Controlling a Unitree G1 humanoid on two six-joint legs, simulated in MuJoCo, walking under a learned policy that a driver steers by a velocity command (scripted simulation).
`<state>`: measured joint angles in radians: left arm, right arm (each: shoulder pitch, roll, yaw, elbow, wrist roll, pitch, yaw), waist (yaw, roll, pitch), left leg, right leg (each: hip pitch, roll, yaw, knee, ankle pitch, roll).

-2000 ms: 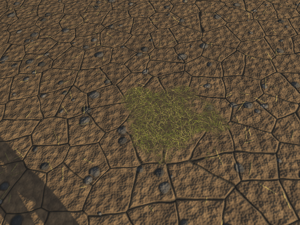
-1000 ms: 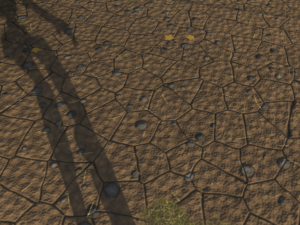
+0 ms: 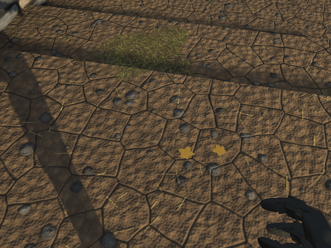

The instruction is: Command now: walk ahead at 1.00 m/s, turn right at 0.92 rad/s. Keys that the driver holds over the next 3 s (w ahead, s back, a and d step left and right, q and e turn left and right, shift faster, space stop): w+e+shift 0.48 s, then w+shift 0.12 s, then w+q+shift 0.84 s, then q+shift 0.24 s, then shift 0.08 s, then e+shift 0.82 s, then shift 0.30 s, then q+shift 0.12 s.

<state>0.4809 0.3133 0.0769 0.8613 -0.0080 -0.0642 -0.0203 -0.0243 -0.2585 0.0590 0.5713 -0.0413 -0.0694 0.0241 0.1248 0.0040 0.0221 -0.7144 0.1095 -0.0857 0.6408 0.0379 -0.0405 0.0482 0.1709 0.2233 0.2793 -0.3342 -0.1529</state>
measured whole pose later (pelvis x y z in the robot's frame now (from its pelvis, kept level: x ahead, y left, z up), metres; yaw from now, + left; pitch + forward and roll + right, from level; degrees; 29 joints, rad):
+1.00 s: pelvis +0.89 -0.23 -0.03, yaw -24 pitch +0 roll -1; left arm 0.43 0.28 0.03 0.89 0.04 -0.08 0.04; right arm 0.17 -0.28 -0.01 0.75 -0.01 -0.04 0.05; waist 0.01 0.02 0.03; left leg -0.53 -0.06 0.12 0.61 -0.10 0.17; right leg 0.22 0.07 -0.19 0.55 -0.36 -0.04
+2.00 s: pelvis +1.67 -0.40 -0.18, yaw +15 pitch -1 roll +3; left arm 0.21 0.16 -0.01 0.81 0.01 0.00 0.00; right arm 0.29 -0.17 0.01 0.89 -0.01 -0.03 -0.02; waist -0.03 -0.01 0.15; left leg -0.23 -0.14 0.17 0.66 -0.41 0.14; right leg -0.54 -0.05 0.00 0.82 -0.23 -0.08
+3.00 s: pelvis +1.74 -0.39 -0.15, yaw -22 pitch +0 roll +0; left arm 0.12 0.23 0.00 0.75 0.02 0.06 0.01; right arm 0.31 -0.26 -0.03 0.81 0.00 0.03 0.01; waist -0.07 0.03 0.04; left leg -0.27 0.02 0.02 0.60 -0.41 0.02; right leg -0.18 0.05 0.01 0.45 -0.27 -0.04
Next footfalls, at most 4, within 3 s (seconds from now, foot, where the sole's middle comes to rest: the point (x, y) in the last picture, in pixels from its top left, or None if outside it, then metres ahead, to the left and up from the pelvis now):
0.08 left None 0.30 0.17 -0.77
0.54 right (229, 211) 0.63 -0.15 -0.77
1.00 left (253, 128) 1.08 -0.26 -0.77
1.38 right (305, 93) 1.36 -0.56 -0.77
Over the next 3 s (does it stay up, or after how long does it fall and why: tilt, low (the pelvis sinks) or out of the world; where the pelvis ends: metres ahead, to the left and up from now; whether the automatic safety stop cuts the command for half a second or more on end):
stays up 1.74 -0.39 -0.15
